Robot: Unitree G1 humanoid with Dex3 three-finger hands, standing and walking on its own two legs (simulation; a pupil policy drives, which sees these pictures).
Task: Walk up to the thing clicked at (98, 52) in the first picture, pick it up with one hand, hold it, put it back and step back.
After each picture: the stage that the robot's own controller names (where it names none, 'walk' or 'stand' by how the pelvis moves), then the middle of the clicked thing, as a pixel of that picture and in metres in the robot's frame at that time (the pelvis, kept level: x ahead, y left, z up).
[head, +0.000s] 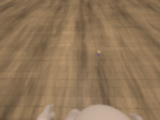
stand; (98, 53) +1.26 -0.19 -0.72
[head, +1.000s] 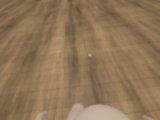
walk; (89, 57) +1.15 +0.10 -0.70
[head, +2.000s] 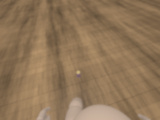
walk; (78, 74) +0.72 +0.23 -0.71
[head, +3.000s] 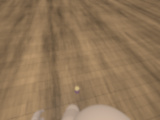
walk; (76, 89) +0.46 +0.14 -0.70
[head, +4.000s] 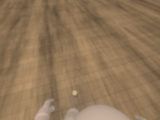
stand; (74, 93) +0.37 +0.19 -0.71
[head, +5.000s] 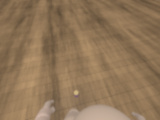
stand; (76, 93) +0.38 +0.17 -0.72
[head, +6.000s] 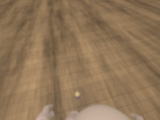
stand; (77, 95) +0.39 +0.17 -0.72
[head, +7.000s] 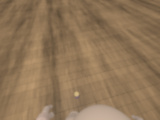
stand; (76, 95) +0.38 +0.17 -0.72
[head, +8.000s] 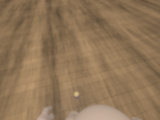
stand; (76, 95) +0.37 +0.17 -0.72
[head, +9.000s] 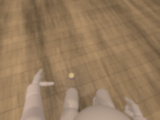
go down; (71, 76) +0.42 +0.17 -0.58
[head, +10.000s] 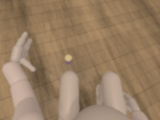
go down; (68, 59) +0.47 +0.17 -0.32
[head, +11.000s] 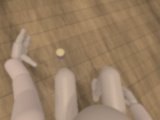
close in; (60, 54) +0.47 +0.19 -0.29
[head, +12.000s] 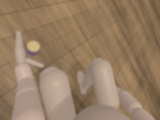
close in; (33, 48) +0.46 +0.22 -0.23
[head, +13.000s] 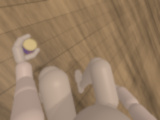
close; (29, 47) +0.46 +0.23 -0.23
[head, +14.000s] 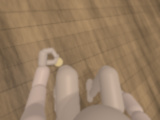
lift; (57, 61) +0.38 +0.18 -0.26
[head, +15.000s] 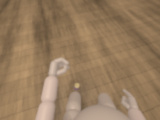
close; (76, 86) +0.36 +0.13 -0.58
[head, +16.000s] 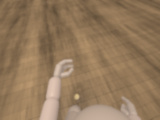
close; (77, 97) +0.33 +0.15 -0.68
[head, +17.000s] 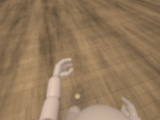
stand; (77, 97) +0.34 +0.14 -0.67
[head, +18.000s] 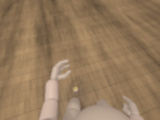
stand; (75, 89) +0.34 +0.15 -0.65
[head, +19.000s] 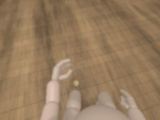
stand; (76, 84) +0.36 +0.14 -0.59
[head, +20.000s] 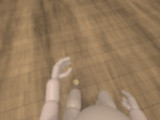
stand; (76, 82) +0.36 +0.14 -0.58
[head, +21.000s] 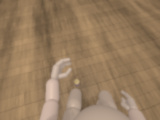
stand; (77, 82) +0.36 +0.14 -0.58
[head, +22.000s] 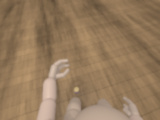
stand; (76, 90) +0.34 +0.15 -0.64
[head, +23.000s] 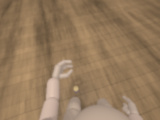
stand; (76, 89) +0.33 +0.15 -0.64
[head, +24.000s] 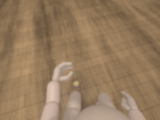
stand; (76, 84) +0.35 +0.15 -0.60
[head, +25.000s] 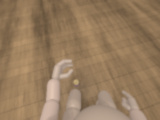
stand; (76, 83) +0.36 +0.14 -0.58
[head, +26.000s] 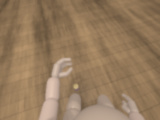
stand; (76, 87) +0.35 +0.14 -0.62
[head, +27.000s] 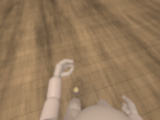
hold; (76, 90) +0.34 +0.15 -0.65
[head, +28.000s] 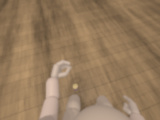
stand; (75, 87) +0.34 +0.15 -0.63
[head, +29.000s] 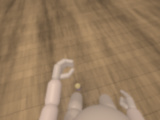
stand; (78, 86) +0.35 +0.14 -0.60
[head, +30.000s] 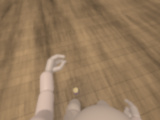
hold; (75, 91) +0.33 +0.15 -0.65
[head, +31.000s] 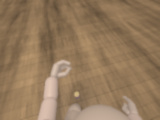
hold; (77, 95) +0.33 +0.15 -0.68
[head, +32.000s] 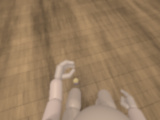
hold; (76, 81) +0.37 +0.14 -0.58
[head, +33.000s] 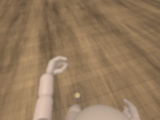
hold; (77, 96) +0.33 +0.14 -0.67
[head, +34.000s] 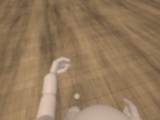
hold; (77, 97) +0.33 +0.14 -0.69
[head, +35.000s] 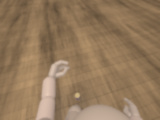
close; (77, 96) +0.33 +0.14 -0.68
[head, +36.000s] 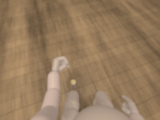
crouch; (73, 82) +0.36 +0.15 -0.60
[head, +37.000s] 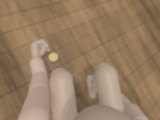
lower; (53, 58) +0.42 +0.18 -0.25
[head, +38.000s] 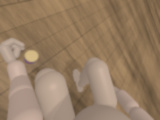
lower; (31, 57) +0.40 +0.20 -0.23
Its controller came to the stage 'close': yes
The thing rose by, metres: 0.01
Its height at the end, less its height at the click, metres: +0.00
